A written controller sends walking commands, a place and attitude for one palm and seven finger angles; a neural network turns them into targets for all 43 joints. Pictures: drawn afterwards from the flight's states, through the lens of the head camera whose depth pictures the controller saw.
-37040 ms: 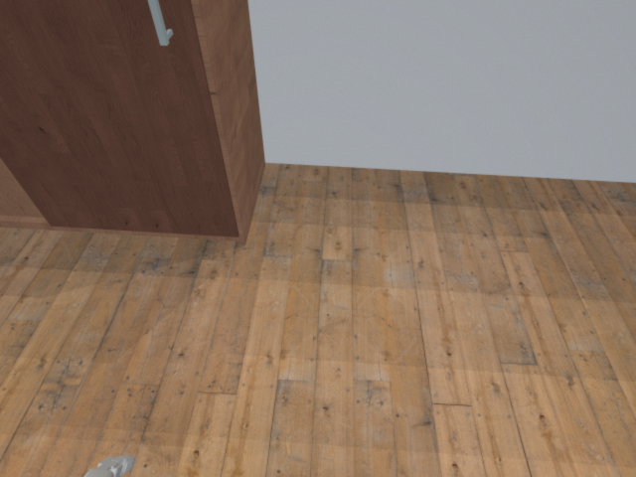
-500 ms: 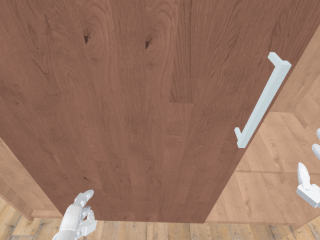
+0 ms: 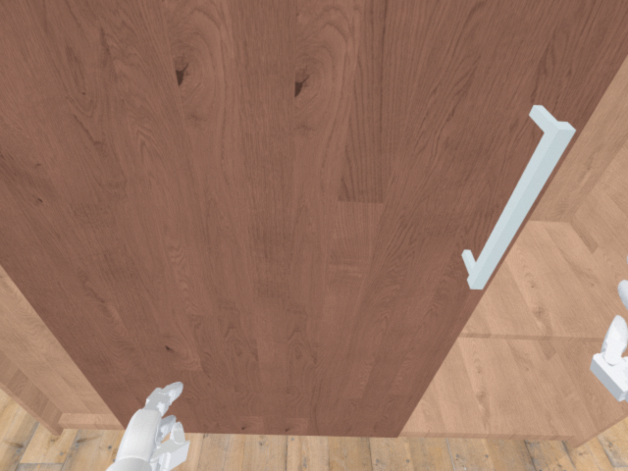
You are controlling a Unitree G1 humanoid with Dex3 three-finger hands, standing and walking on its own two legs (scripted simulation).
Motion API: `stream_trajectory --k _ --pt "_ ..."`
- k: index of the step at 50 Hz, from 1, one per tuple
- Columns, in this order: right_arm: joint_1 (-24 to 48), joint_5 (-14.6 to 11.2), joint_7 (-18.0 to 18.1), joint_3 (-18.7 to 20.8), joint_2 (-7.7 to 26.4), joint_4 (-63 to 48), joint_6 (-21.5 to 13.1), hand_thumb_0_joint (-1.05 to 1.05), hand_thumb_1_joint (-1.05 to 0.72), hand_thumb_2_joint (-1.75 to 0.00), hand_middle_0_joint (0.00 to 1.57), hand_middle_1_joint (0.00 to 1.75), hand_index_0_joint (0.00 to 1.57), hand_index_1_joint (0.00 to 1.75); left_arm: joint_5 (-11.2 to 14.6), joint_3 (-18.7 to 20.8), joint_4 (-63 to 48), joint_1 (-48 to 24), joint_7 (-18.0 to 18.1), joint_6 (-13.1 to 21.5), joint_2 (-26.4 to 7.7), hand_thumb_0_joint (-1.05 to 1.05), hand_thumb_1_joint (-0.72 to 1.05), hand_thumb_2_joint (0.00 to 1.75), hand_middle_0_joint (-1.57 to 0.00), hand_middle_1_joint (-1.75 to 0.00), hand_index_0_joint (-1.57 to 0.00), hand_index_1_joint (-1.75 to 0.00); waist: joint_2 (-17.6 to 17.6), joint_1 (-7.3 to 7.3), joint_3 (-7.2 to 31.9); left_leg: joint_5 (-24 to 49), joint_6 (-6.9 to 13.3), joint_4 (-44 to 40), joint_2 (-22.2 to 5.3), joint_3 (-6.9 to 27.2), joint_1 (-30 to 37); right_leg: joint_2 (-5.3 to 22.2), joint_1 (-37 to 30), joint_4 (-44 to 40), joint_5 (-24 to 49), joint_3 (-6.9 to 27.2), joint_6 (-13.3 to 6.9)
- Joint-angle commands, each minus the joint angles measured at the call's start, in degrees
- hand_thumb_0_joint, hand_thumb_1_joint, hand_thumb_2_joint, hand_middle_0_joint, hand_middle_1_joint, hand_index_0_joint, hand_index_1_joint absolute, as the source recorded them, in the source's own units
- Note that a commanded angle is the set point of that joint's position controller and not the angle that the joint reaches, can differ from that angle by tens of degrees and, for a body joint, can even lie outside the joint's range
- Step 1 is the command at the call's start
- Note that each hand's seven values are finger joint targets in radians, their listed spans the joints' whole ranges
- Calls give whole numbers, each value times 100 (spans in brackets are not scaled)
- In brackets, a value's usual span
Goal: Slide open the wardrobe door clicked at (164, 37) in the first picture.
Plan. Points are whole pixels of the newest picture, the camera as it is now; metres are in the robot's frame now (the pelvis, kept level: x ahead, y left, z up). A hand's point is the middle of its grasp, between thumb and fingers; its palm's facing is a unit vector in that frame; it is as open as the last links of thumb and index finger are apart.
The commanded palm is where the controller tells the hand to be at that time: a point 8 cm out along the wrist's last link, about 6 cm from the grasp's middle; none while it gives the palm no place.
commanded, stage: step back with the hand held close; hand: right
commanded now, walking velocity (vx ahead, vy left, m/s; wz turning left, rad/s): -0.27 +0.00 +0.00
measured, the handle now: (504, 208) +0.38 -0.24 +0.19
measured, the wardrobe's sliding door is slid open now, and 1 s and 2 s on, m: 0.56 0.56 0.56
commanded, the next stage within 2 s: stop stepping back and stand still in 1.00 s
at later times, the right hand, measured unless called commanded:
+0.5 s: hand out of the picture +0.14 -0.30 +0.16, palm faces +0.39 +0.78 -0.49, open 7.4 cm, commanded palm +0.08 -0.34 +0.17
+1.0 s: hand out of the picture +0.07 -0.34 +0.17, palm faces +0.43 +0.81 -0.39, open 7.4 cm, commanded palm +0.02 -0.37 +0.17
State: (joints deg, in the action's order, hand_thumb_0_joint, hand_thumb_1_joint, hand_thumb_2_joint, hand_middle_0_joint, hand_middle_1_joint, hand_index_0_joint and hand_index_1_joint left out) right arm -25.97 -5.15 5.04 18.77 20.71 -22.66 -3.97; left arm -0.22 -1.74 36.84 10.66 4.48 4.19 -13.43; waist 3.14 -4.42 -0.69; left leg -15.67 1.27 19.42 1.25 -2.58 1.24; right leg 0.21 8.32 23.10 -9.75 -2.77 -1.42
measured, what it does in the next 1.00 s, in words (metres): walks backwards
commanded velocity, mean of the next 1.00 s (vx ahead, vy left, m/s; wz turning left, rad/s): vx -0.31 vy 0.00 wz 0.02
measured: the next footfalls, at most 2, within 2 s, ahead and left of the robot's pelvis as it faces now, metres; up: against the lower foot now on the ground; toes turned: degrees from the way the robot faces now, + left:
left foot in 1.04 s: -0.17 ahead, +0.09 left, +0.00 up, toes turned +3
left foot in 1.34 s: -0.19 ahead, -0.01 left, +0.00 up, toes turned +7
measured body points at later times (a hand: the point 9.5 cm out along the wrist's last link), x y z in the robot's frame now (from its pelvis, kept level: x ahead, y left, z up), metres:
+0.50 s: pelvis -0.06 -0.04 -0.01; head -0.04 -0.05 +0.44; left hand +0.12 +0.20 -0.08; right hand +0.12 -0.34 +0.18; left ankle -0.05 +0.10 -0.74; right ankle +0.04 -0.10 -0.74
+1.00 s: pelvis -0.12 -0.07 -0.01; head -0.11 -0.12 +0.44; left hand +0.06 +0.15 -0.06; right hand +0.04 -0.38 +0.19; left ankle -0.21 +0.07 -0.72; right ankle +0.04 -0.11 -0.74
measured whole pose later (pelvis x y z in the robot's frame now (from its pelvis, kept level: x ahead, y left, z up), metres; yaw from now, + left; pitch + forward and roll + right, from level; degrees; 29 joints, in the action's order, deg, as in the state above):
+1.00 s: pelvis -0.12 -0.07 -0.01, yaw +0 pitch +2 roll +6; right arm -29.9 -3.9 7.8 25.0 25.6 -31.7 -13.8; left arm -1.2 -0.3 33.7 11.7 2.6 6.0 -10.3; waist 0.8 -1.7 1.9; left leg -26.2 2.6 29.3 4.9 -2.4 -8.2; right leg 0.6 26.2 18.7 2.1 -2.0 -3.3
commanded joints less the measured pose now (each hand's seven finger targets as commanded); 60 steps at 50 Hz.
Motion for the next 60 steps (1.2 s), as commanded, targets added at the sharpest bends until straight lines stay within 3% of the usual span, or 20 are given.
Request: stream_trajectory --k 1,6,13,23,28,33,36,39,42,45,48,49,51,52,54,55,56,57,58,60 --pt "577 85 77 915 1196 -836 -584 0 -90 -90 20 30 20 30 -10 237 -1054 -848 33 59 -602 0 90 90 -20 -30 -20 -30 -649 214 6 2177 -334 -608 -614 541 -1637 156 -377 419 782 339 -213" --pt "-47 85 115 883 1154 -1391 -635 0 -90 -90 20 30 20 30 42 335 -1347 -715 23 -178 -660 0 90 90 -20 -30 -20 -30 -173 229 846 2384 -453 -70 -553 384 -1459 291 -563 384 1714 276 -234" --pt "-197 41 243 1300 1580 -1851 -812 0 -90 -90 20 30 20 30 58 394 -1514 -661 107 -194 -711 0 90 90 -20 -30 -20 -30 3 264 896 1454 -265 162 -397 422 -1512 460 -150 128 1266 529 -221" --pt "-327 210 278 1450 1413 -1842 -1079 0 -90 -90 20 30 20 30 45 455 -1580 -577 105 167 -841 0 90 90 -20 -30 -20 -30 676 232 686 178 -183 1378 88 325 -200 1022 2316 -1263 -2557 1557 -514" --pt "-430 226 265 1444 1390 -1840 -1124 0 -90 -90 20 30 20 30 28 507 -1471 -414 60 246 -786 0 90 90 -20 -30 -20 -30 -10 301 626 -416 -17 669 -130 787 -883 710 2110 -529 -2366 1180 -345" --pt "234 228 425 1120 1383 -2053 -1160 0 -90 -90 20 30 20 30 -22 466 -1088 -232 54 305 -649 0 90 90 -20 -30 -20 -30 -893 474 638 -281 519 -402 -1244 1648 -3038 84 145 1570 -711 531 44" --pt "462 228 452 1076 1395 -1979 -1179 0 -90 -90 20 30 20 30 17 438 -1123 -367 122 329 -682 0 90 90 -20 -30 -20 -30 -338 493 396 -284 182 115 -688 1007 -3086 272 188 765 -709 908 -35" --pt "453 366 413 1388 1393 -2067 -1341 0 -90 -90 20 30 20 30 -55 452 -1237 -611 185 482 -901 0 90 90 -20 -30 -20 -30 1698 339 438 -705 -224 2899 603 292 -774 1706 2734 -2254 -4213 2980 -567" --pt "101 303 342 1484 1436 -1902 -1356 0 -90 -90 20 30 20 30 -118 561 -1168 -453 -12 482 -639 0 90 90 -20 -30 -20 -30 646 231 753 -1162 -45 3595 538 328 -1017 1572 2190 -1869 -2690 2206 -585" --pt "-402 139 321 1080 1129 -2015 -1296 0 -90 -90 20 30 20 30 -64 491 -1095 -377 -143 490 -544 0 90 90 -20 -30 -20 -30 1051 243 934 -1491 57 2215 529 -60 -1233 1219 1248 -1836 -2070 1515 -164" --pt "-290 62 302 1046 1272 -1993 -1302 0 -90 -90 20 30 20 30 -128 512 -924 -226 -151 414 -541 0 90 90 -20 -30 -20 -30 993 291 1150 -987 206 189 254 50 -955 1071 657 -1395 -1222 1172 469" --pt "-28 74 288 988 1339 -1998 -1337 0 -90 -90 20 30 20 30 -113 478 -865 -138 -145 351 -511 0 90 90 -20 -30 -20 -30 314 353 1094 -659 323 -620 -203 457 -1456 750 114 -427 -627 730 492" --pt "491 93 341 1110 1668 -2072 -1413 0 -90 -90 20 30 20 30 -116 428 -763 -213 -84 310 -427 0 90 90 -20 -30 -20 -30 -1087 461 883 50 879 -1282 -1909 1791 -3400 210 -646 2326 -470 586 399" --pt "779 133 387 1290 1826 -1982 -1436 0 -90 -90 20 30 20 30 -210 326 -800 -398 -47 391 -389 0 90 90 -20 -30 -20 -30 -1043 428 686 1480 825 -819 -1971 1294 -3121 132 -195 2544 -770 327 418" --pt "1142 180 222 842 1406 -1454 -1262 0 -90 -90 20 30 20 30 -1 505 -664 -338 39 488 -608 0 90 90 -20 -30 -20 -30 -1824 659 386 905 426 82 -1321 542 -3268 42 -186 1868 -583 670 314" --pt "1001 160 190 867 1392 -1489 -1146 0 -90 -90 20 30 20 30 33 447 -792 -554 99 470 -661 0 90 90 -20 -30 -20 -30 -886 602 141 614 155 788 -752 237 -3227 178 -44 715 158 835 206" --pt "865 126 172 1014 1445 -1631 -1094 0 -90 -90 20 30 20 30 14 438 -919 -704 129 491 -813 0 90 90 -20 -30 -20 -30 802 481 286 -512 -200 1749 144 21 -2806 775 295 -631 274 1797 -11" --pt "698 72 170 1205 1545 -1931 -1172 0 -90 -90 20 30 20 30 3 474 -997 -715 36 588 -773 0 90 90 -20 -30 -20 -30 1771 348 997 -1989 -133 3011 620 281 -1984 1455 637 -1989 -2233 2997 11" --pt "612 84 178 1433 1843 -2265 -1236 0 -90 -90 20 30 20 30 -31 485 -1015 -640 -22 601 -770 0 90 90 -20 -30 -20 -30 1884 299 1114 -2048 12 3732 872 348 -1541 1477 1078 -2732 -4058 3266 558" --pt "82 27 187 1556 1747 -2691 -1116 0 -90 -90 20 30 20 30 -76 544 -1107 -546 -220 587 -594 0 90 90 -20 -30 -20 -30 1427 111 1338 -1787 133 3542 1037 -131 -1140 1005 1001 -2839 -3302 2176 1520"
